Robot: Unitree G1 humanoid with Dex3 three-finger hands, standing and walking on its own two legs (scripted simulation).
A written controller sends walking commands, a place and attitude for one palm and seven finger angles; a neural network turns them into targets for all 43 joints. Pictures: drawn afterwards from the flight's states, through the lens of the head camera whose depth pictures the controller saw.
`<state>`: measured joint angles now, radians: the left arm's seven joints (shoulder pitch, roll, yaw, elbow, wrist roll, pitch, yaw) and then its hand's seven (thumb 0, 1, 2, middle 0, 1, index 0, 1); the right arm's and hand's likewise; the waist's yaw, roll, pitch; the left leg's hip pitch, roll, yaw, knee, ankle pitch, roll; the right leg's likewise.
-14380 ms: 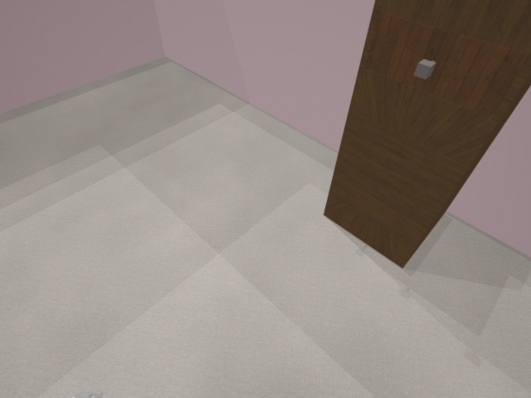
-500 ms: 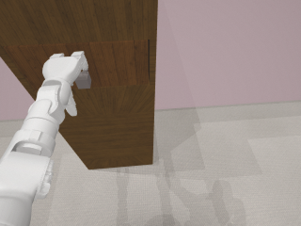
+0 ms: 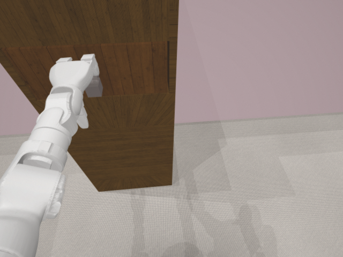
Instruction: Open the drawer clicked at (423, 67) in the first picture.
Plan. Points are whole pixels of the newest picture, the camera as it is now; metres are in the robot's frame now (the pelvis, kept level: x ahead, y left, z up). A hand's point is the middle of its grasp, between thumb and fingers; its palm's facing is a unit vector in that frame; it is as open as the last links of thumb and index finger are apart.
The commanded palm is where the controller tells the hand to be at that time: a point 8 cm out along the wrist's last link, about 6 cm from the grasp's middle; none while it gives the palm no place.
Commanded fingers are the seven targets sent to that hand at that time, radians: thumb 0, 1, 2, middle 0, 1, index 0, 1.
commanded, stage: lower the fingers behind the handle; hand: left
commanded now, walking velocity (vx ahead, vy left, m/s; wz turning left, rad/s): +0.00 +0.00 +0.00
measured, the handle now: (94, 82) +0.53 +0.19 +0.10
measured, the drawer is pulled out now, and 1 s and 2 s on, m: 0.00 0.00 0.00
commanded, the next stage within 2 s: lift the fingers back up to retry in 0.10 s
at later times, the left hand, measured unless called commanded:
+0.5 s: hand (80, 89) +0.49 +0.21 +0.12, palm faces -0.03 -0.04 -1.00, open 13.7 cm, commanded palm +0.48 +0.21 +0.19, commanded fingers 0.00 -0.50 0.30 -0.30 -1.20 -0.30 -1.20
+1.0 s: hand (76, 72) +0.49 +0.20 +0.17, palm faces -0.04 -0.03 -1.00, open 13.8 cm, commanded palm +0.47 +0.21 +0.23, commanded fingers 0.00 -0.50 0.30 -0.30 -1.20 -0.30 -1.20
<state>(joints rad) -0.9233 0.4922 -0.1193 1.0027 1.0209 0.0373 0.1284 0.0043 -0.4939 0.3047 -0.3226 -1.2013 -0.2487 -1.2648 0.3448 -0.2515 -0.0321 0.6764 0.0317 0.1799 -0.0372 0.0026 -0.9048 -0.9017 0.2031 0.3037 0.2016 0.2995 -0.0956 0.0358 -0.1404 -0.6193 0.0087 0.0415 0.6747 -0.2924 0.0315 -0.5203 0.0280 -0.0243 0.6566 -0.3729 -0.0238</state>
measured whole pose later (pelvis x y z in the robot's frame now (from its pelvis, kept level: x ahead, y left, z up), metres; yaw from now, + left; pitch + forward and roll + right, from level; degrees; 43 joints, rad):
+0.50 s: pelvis +0.00 +0.00 +0.00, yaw +0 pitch +13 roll -1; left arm -0.92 0.51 -0.11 0.97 1.00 0.03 0.08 0.00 -0.49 0.30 -0.33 -1.20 -0.32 -1.24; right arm 0.36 -0.25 -0.04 0.69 0.03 0.15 -0.05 0.00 -0.90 -0.90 0.20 0.30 0.20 0.30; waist -0.10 0.05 -0.13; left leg -0.60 0.01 0.04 0.65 -0.29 0.04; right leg -0.49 0.03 -0.02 0.63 -0.36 -0.02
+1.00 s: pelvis +0.01 +0.00 +0.01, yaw +0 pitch +10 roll +0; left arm -0.94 0.51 -0.14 0.88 0.97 0.06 -0.06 0.00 -0.49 0.30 -0.32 -1.20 -0.34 -1.21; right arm 0.26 -0.26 -0.01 0.67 0.06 0.17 -0.05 0.00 -0.91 -0.90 0.20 0.30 0.20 0.30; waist -0.06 0.05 -0.11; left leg -0.46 0.00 0.04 0.56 -0.26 0.03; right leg -0.37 0.02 -0.02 0.55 -0.35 -0.03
